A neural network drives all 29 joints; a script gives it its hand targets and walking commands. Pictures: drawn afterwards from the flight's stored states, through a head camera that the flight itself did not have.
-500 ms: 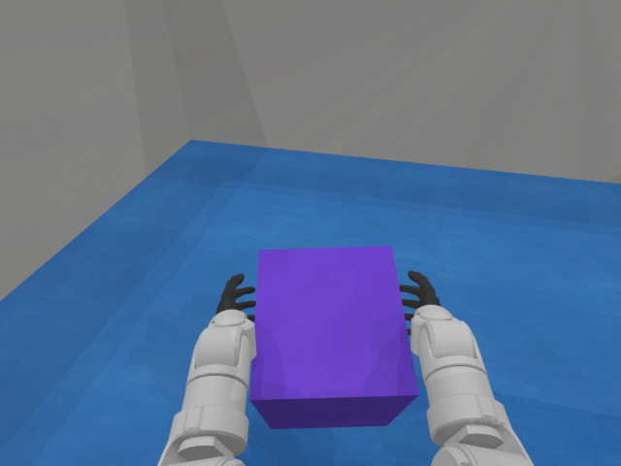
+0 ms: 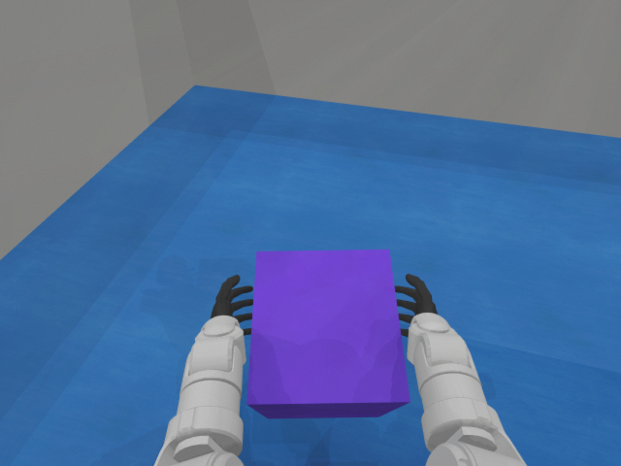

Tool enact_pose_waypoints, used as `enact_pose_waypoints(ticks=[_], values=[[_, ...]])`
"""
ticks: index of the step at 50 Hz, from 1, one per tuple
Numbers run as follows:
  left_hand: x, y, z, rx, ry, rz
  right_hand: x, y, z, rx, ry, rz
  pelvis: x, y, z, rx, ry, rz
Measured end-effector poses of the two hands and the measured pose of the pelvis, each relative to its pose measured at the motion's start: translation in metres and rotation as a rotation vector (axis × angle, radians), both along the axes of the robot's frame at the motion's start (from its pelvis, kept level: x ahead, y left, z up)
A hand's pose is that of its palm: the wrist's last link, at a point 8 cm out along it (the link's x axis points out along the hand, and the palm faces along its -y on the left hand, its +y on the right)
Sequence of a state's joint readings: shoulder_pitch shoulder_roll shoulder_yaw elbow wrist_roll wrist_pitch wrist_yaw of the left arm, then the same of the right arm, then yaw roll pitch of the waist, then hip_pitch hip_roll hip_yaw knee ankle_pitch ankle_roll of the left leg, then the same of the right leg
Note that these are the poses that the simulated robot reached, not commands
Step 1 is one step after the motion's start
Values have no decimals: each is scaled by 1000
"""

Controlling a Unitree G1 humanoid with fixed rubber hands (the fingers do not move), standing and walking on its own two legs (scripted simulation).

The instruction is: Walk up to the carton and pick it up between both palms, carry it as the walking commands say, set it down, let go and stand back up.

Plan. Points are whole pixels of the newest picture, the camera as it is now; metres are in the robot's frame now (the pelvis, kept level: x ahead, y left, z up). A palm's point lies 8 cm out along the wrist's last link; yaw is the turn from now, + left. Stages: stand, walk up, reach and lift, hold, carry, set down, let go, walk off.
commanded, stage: set down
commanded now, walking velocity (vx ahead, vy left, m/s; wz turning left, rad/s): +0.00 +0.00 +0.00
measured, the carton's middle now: (323, 341) +0.33 +0.00 -0.09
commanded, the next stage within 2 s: none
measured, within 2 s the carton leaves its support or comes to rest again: neither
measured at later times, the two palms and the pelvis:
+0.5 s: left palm (240, 345) +0.33 +0.14 -0.10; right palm (409, 343) +0.33 -0.14 -0.10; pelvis +0.00 +0.00 -0.02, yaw -1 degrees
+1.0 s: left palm (248, 366) +0.34 +0.14 -0.20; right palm (397, 366) +0.34 -0.14 -0.19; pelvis -0.04 +0.01 -0.09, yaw -1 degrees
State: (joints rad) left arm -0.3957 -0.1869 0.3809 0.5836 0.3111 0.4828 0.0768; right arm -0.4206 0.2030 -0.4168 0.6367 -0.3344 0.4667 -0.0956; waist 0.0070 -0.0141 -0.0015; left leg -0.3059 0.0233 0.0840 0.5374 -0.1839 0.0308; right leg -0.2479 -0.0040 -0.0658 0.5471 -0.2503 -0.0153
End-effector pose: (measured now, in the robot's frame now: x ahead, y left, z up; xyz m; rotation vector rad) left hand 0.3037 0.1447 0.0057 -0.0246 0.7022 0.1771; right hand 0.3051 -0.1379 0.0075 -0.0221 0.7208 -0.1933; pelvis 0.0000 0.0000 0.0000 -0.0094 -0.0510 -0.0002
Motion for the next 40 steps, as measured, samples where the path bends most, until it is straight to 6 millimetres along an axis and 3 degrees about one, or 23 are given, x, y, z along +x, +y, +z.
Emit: enact_pose_waypoints(ticks=[10,24,34,40], values=[[10,-1,-38,15,24,-9,12,-2,-38,6,22,12,-1,-2,-4,4,91,-5],[25,-6,-101,43,8,-25,25,-6,-100,-20,-4,3,-1,-4,-23,10,369,-15],[33,3,-136,59,-50,3,35,7,-133,-37,-66,1,-19,1,-47,7,487,-24],[30,8,-162,72,-38,14,31,12,-158,-56,-56,10,-31,5,-62,1,509,-25]])
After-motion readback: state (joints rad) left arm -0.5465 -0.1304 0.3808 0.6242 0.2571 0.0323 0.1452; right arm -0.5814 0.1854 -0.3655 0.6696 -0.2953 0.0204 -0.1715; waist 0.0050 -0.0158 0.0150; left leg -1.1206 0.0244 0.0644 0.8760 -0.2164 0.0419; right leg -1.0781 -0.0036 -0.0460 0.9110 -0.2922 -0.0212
